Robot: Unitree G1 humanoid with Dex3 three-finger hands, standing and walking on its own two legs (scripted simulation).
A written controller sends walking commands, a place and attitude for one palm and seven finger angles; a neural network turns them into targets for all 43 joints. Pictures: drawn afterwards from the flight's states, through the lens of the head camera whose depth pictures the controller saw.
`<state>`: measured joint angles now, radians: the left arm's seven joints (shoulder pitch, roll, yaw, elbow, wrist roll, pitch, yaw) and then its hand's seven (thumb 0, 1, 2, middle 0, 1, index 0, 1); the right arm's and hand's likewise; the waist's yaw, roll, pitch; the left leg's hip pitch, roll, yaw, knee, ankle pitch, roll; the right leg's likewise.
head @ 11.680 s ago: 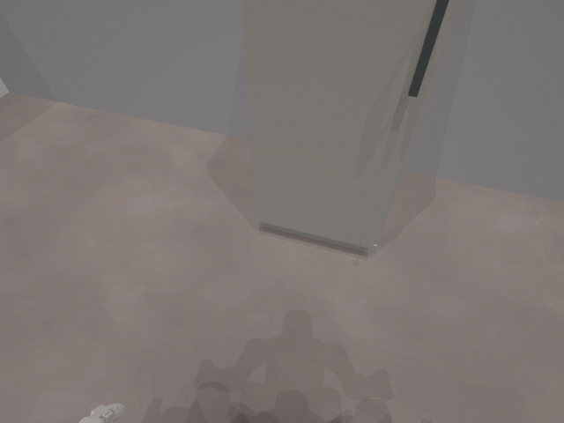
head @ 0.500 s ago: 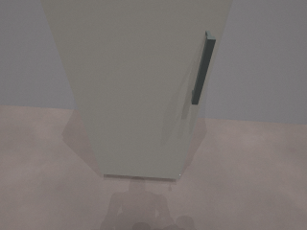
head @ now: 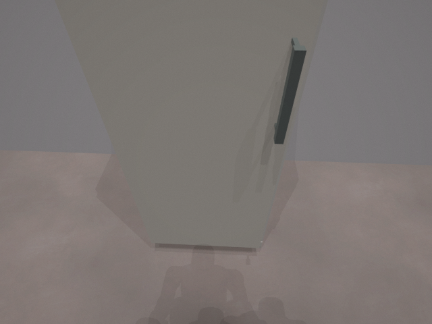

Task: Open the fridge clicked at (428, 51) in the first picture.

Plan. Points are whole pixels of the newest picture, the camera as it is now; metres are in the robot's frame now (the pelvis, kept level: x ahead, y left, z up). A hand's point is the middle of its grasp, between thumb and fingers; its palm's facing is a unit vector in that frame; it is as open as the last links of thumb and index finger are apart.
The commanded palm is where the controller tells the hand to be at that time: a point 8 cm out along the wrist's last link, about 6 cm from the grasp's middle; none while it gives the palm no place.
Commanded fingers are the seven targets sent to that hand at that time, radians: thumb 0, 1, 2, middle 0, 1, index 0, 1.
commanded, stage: look again from close up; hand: right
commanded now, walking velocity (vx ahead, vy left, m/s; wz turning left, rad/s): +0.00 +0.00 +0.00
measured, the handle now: (286, 95) +0.56 -0.12 +0.15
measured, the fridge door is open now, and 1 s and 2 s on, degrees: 0 0 0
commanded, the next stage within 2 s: shuffle to correct the standing spot in 1.34 s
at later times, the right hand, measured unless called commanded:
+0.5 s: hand out of the picture +0.00 -0.16 -0.18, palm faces +0.00 +0.99 -0.16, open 7.4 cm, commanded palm none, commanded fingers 0.00 -0.90 -0.90 0.20 0.30 0.20 0.30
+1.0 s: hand out of the picture +0.00 -0.16 -0.18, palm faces +0.00 +0.99 -0.15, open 7.4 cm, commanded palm none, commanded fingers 0.00 -0.90 -0.90 0.20 0.30 0.20 0.30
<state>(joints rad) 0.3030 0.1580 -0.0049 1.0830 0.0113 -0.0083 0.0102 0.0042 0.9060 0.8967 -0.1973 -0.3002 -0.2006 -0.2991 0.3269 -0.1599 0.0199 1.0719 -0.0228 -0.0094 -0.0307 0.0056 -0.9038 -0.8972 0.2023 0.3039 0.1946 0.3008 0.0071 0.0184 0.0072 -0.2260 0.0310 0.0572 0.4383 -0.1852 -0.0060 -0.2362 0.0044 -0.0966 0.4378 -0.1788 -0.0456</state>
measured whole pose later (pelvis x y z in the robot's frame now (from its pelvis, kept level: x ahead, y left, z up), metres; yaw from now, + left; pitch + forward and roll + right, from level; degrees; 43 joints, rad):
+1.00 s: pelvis +0.01 -0.01 +0.00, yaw +1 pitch -1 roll +0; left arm 0.30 0.12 0.00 1.12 0.01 -0.01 0.02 0.01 0.91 0.90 -0.20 -0.30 -0.20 -0.30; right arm 0.34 -0.13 0.01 1.09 -0.02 -0.01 -0.04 0.00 -0.90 -0.90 0.20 0.30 0.19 0.30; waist 0.00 0.02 0.03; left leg -0.20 0.03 0.04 0.42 -0.19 -0.01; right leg -0.20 0.01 -0.11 0.41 -0.19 -0.05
